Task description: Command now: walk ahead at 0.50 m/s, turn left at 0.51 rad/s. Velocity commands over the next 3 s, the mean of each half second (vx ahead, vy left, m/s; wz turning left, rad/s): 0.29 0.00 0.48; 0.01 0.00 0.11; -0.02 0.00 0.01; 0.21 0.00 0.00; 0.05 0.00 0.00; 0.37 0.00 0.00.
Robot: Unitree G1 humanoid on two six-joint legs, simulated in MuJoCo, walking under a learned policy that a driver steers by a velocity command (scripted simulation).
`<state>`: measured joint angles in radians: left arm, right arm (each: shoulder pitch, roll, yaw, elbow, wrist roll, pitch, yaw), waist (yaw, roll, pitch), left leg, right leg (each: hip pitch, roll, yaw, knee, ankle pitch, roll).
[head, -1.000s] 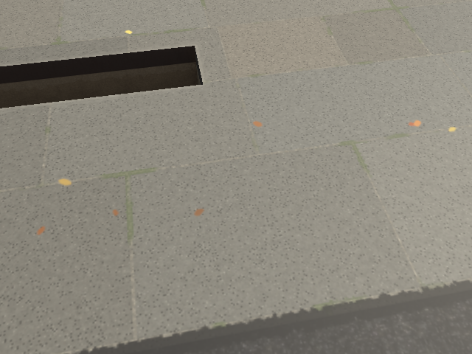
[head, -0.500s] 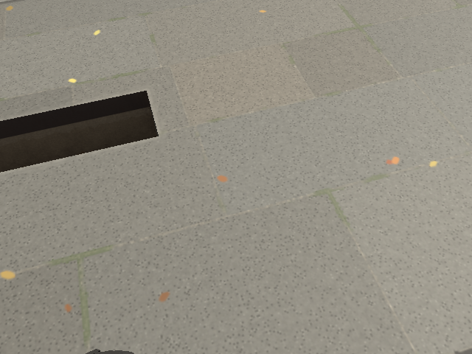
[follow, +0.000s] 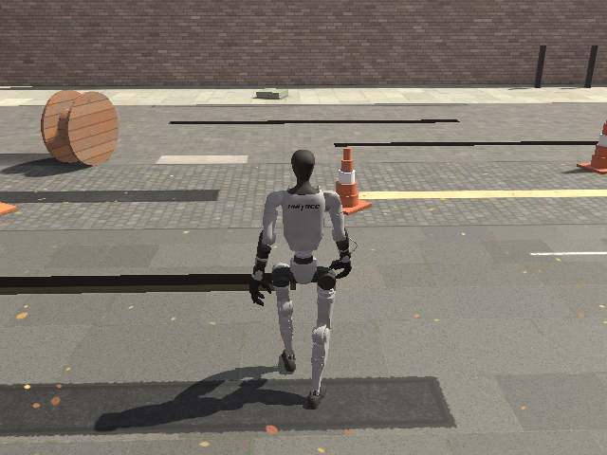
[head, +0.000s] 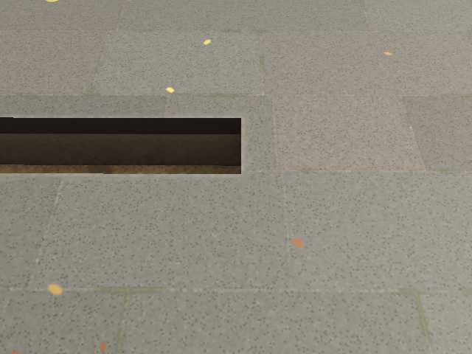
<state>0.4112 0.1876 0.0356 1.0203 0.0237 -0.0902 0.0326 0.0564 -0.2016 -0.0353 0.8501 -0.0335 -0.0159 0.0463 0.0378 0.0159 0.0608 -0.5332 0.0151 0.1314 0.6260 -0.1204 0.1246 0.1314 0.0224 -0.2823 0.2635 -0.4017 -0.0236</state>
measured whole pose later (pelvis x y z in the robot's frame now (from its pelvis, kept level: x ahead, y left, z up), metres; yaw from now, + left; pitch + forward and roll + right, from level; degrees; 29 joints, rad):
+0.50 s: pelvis +0.22 +0.02 +0.01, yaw +15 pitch +0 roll +1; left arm 0.11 0.24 0.02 0.80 0.02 -0.02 0.01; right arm 0.31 -0.27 -0.06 0.88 -0.02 -0.01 -0.02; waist -0.06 -0.04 0.07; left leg -0.08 -0.17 -0.10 0.40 -0.31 0.11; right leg -0.53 -0.03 0.00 0.70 -0.16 0.00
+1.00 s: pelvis +0.25 +0.01 +0.01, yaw +17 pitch -1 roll +1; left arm 0.19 0.26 0.03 0.91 0.01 0.03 0.02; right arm 0.24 -0.24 -0.03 0.98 -0.02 0.04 -0.03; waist 0.01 -0.03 0.05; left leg -0.19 -0.04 -0.04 0.50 -0.29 0.01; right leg -0.34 0.02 -0.02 0.48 -0.12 -0.05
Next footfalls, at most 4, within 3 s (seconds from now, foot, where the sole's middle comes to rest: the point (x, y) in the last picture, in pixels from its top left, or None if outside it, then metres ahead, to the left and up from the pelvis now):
0.04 left None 0.17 0.07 -0.76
0.56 right None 0.40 -0.04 -0.76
0.88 left None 0.24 0.13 -0.76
1.40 left None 0.14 0.06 -0.76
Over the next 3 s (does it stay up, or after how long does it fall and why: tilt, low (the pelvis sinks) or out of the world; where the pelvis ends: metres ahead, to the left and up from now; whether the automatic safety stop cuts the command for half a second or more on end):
stays up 0.51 0.08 0.00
